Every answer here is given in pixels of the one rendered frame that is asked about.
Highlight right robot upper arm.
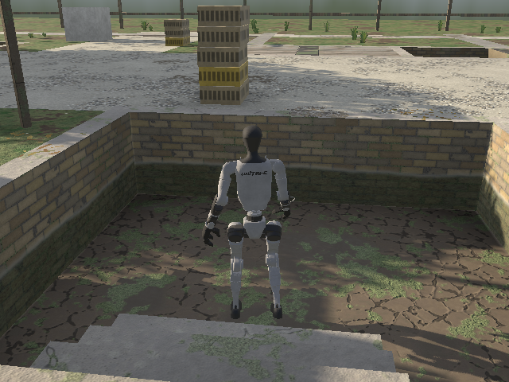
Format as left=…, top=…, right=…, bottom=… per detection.
left=270, top=159, right=289, bottom=201

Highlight left robot forearm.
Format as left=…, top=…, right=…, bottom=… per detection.
left=205, top=194, right=223, bottom=229

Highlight left robot upper arm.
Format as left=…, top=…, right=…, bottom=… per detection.
left=216, top=161, right=237, bottom=206

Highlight robot left hand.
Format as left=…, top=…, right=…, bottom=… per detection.
left=202, top=225, right=220, bottom=247

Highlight left robot foot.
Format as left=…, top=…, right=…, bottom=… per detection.
left=231, top=300, right=242, bottom=319

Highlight robot right hand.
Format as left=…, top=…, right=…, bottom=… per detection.
left=272, top=206, right=290, bottom=220

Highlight right robot foot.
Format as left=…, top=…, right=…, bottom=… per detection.
left=270, top=303, right=282, bottom=319

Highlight robot foot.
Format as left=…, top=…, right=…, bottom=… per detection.
left=231, top=300, right=242, bottom=319
left=270, top=303, right=282, bottom=319

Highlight right robot forearm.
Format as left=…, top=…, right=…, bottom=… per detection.
left=280, top=190, right=290, bottom=211

